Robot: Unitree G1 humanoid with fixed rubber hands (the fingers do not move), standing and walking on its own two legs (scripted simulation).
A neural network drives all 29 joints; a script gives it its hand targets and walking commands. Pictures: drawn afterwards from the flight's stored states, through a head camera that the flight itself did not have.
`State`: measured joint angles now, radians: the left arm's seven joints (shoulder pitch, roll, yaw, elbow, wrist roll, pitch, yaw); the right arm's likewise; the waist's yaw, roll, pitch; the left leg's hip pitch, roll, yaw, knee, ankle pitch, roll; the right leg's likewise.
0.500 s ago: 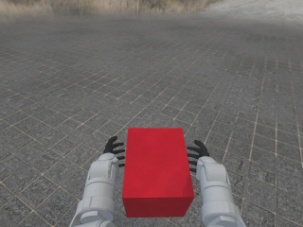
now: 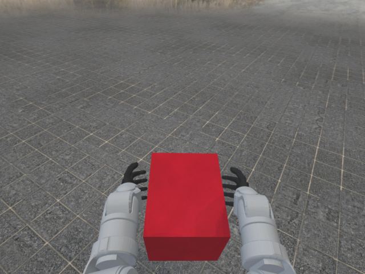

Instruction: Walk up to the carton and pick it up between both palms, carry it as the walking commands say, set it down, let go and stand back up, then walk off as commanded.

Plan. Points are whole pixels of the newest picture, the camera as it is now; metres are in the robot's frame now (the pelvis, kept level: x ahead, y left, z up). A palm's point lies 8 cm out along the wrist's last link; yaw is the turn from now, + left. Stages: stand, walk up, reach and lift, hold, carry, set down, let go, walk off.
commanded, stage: reach and lift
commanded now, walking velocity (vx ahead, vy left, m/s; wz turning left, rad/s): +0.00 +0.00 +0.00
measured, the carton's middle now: (184, 205) +0.33 +0.00 -0.03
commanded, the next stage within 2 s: hold in 0.80 s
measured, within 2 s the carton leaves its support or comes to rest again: neither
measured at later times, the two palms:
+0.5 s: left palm (126, 195) +0.29 +0.13 +0.06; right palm (243, 198) +0.29 -0.13 +0.06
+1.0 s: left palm (126, 197) +0.29 +0.13 +0.06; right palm (244, 200) +0.28 -0.14 +0.06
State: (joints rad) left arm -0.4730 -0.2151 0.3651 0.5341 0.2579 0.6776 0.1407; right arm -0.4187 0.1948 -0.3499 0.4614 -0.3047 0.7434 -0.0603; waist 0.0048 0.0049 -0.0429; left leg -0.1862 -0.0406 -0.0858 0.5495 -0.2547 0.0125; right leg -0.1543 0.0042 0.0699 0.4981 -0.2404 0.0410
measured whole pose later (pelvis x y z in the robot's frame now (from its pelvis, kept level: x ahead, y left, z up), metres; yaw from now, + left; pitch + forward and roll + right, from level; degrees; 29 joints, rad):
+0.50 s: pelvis -0.01 +0.00 +0.00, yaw +0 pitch -8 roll -1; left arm -0.45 -0.22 0.37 0.51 0.26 0.70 0.12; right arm -0.40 0.20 -0.34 0.44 -0.31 0.77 -0.06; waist 0.00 0.00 -0.04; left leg -0.14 -0.04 -0.09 0.52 -0.23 0.01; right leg -0.10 0.00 0.07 0.45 -0.21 0.04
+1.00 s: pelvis -0.01 +0.00 +0.00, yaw +0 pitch -9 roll -1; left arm -0.45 -0.22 0.37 0.51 0.26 0.70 0.12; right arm -0.40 0.20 -0.34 0.44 -0.32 0.77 -0.05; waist 0.00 0.00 -0.04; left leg -0.14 -0.04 -0.09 0.52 -0.22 0.01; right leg -0.11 0.01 0.07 0.46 -0.21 0.04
